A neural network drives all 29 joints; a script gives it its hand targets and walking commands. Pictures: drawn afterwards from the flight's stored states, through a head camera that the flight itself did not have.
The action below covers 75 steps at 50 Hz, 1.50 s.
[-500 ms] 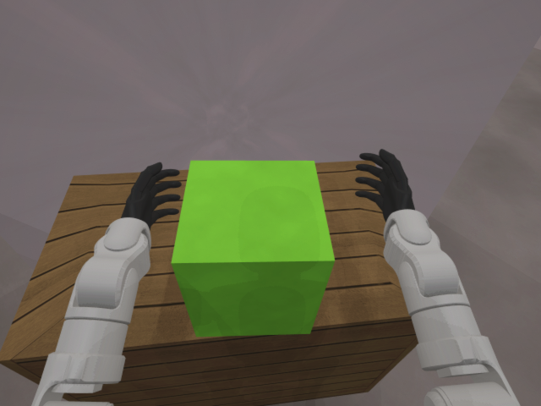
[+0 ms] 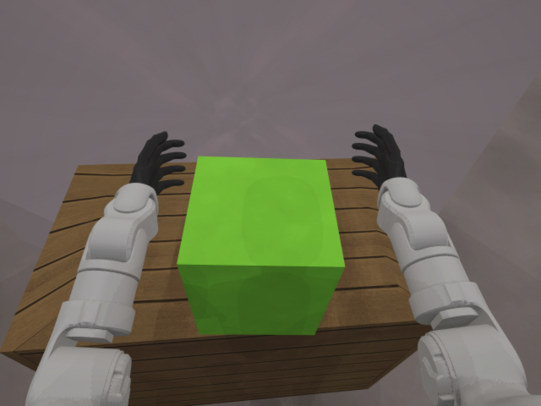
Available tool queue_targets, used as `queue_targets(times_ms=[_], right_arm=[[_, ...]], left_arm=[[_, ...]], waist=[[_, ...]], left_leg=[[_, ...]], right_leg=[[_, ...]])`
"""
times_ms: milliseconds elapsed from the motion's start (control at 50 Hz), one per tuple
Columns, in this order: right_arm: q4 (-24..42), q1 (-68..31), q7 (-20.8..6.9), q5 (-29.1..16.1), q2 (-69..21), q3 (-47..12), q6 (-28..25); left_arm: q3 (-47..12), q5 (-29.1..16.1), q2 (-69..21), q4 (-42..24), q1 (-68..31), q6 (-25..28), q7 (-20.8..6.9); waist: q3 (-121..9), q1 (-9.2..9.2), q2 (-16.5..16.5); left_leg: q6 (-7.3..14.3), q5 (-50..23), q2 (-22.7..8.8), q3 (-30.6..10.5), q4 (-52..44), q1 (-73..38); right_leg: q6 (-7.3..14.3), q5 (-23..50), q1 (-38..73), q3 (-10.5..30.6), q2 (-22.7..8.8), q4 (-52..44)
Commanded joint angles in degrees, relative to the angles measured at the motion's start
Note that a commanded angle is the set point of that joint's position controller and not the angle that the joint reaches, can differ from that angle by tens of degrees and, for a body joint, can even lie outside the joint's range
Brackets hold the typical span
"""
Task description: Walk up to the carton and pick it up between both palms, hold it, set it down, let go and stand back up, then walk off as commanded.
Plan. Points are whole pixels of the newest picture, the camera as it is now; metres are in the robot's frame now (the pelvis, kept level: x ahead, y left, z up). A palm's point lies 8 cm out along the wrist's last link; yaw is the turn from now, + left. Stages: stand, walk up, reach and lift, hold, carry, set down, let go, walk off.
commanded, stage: reach and lift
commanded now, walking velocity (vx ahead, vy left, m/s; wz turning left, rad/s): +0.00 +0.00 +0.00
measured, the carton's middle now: (259, 250) +0.37 +0.03 -0.01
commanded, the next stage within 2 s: none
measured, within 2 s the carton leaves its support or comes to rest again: neither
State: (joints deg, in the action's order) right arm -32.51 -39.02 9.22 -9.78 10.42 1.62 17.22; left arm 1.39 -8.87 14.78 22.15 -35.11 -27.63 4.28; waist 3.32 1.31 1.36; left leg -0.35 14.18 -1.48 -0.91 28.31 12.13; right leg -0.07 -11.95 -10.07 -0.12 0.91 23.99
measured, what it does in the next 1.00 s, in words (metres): stands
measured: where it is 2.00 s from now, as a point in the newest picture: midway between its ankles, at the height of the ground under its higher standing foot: outside the picture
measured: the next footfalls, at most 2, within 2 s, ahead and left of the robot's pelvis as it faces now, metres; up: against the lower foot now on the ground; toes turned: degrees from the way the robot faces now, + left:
none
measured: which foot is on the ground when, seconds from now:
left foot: down 0.00-1.00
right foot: down 0.00-1.00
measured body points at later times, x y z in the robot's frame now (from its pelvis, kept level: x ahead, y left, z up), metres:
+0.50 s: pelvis +0.01 +0.00 +0.00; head +0.04 +0.02 +0.45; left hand +0.39 +0.23 +0.04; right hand +0.40 -0.14 +0.03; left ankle +0.01 +0.12 -0.74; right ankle +0.01 -0.13 -0.74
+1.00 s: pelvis +0.02 +0.00 +0.00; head +0.07 +0.02 +0.45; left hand +0.40 +0.18 +0.02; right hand +0.40 -0.13 +0.02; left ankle +0.01 +0.12 -0.74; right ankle +0.01 -0.13 -0.74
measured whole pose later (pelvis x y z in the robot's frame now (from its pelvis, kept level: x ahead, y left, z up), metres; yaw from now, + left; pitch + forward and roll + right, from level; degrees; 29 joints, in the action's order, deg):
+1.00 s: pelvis +0.02 +0.00 +0.00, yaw +1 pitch +9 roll -1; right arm -59.9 -31.8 9.8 -9.4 0.6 2.1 -23.3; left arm 2.5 -1.8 7.8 61.2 -35.2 18.5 2.7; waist -4.5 1.3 1.4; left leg -0.6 13.9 -1.4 -2.1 28.3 23.7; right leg -0.1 -11.9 -21.1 -1.3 0.9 23.7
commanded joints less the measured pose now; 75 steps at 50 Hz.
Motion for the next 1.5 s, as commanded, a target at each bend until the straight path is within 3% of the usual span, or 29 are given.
queue_targets(times_ms=[0, 180, 300, 400, 500, 700, 900, 960, 1020, 1100, 1260, 1480], right_arm=[[2.12, -19.61, 0.32, -6.67, 5.10, 2.34, -6.17], [-2.66, -17.78, -0.59, -2.08, 1.38, 3.00, -18.09], [-10.26, -17.42, -1.42, 1.38, -0.68, 3.93, -25.71], [-19.26, -17.31, -2.44, 2.02, -0.20, 3.34, -31.99], [-22.43, -18.23, -3.19, 1.02, 0.30, 1.62, -36.81], [-22.85, -14.18, -2.70, 1.92, -3.77, -0.29, -41.09], [-22.10, -13.61, -1.26, 9.71, -12.81, 2.23, -43.21], [-20.92, -15.00, -3.02, 12.60, -21.83, -0.13, -43.37], [-18.56, -18.12, -7.46, 19.11, -42.12, -5.25, -43.69], [-18.18, -17.86, -8.26, 21.25, -45.72, -8.78, -43.84], [-17.86, -18.04, -8.49, 19.82, -46.50, -11.69, -41.86], [-16.04, -18.53, -8.03, 17.92, -48.09, -14.24, -40.22]], left_arm=[[8.44, 1.76, 6.67, -3.54, -25.12, 6.53, -0.77], [5.61, 2.13, 1.71, 10.74, -22.39, 19.94, -2.14], [2.44, 1.37, -0.78, 21.14, -22.52, 31.71, -2.27], [-0.60, 0.44, -2.23, 31.25, -21.66, 41.56, -2.72], [-1.82, -0.55, -2.73, 33.85, -22.01, 47.59, -2.69], [1.02, 4.93, -6.93, 29.26, -16.79, 49.26, -3.32], [5.94, 13.93, -15.95, 25.18, -14.40, 48.18, -3.03], [3.75, 15.60, -25.46, 25.86, -15.29, 48.52, -4.79], [-1.56, 19.51, -44.46, 29.54, -18.20, 49.93, -9.53], [-7.30, 18.19, -49.08, 31.93, -19.15, 52.00, -9.97], [-10.73, 15.87, -50.58, 32.06, -20.72, 53.56, -9.59], [-13.01, 14.31, -52.13, 30.67, -22.08, 54.24, -8.41]], waist=[[-28.04, -1.58, -6.51], [-29.44, -1.23, -6.19], [-33.16, -1.80, -6.93], [-34.35, -2.93, -7.65], [-38.45, -2.73, -8.10], [-41.67, -1.32, -8.20], [-38.50, -1.05, -6.06], [-37.89, -0.73, -6.05], [-37.69, -0.61, -5.97], [-38.80, -1.89, -6.17], [-37.18, -1.83, -7.00], [-38.22, -1.90, -7.12]], left_leg=[[-2.62, -29.33, 1.17, 1.47, -3.94, -9.91], [-2.73, -27.65, 0.99, 0.90, -2.19, -7.39], [-3.34, -25.29, 0.61, 1.13, 0.07, -3.96], [-4.28, -24.65, 0.60, 0.78, 2.65, -1.05], [-5.11, -28.18, 0.52, 0.64, 4.11, -1.00], [-5.63, -39.06, 0.70, 1.14, 3.51, -5.33], [-4.91, -38.12, 0.91, 2.21, 2.42, -4.67], [-4.88, -37.69, 0.78, 2.15, 2.21, -6.11], [-4.70, -37.46, 1.09, 1.95, 1.31, -6.93], [-5.42, -38.90, 0.66, 0.84, 1.31, -8.59], [-5.46, -34.38, 0.35, 0.19, 0.23, -8.24], [-5.38, -33.21, 0.27, -0.26, 0.04, -7.42]], right_leg=[[-0.63, 17.51, 6.60, -1.76, 1.25, -3.79], [0.77, 11.40, -0.72, -2.37, 1.22, -3.88], [1.66, 8.85, -5.10, -2.26, 1.02, -2.23], [2.24, 8.09, -8.59, -2.14, 0.68, -0.33], [2.32, 10.86, -9.30, -2.09, 0.61, 0.71], [1.70, 19.15, -5.52, -1.81, 1.27, -1.11], [0.80, 20.41, -2.93, -1.84, 1.26, -1.66], [1.23, 17.84, -4.24, -2.50, 1.32, -2.01], [1.22, 17.71, -2.85, -3.09, 0.67, -2.12], [1.32, 19.66, -2.37, -3.38, 1.19, -2.90], [1.89, 14.80, -3.22, -2.70, 1.50, -4.16], [1.65, 14.61, -2.76, -1.87, 1.36, -4.25]])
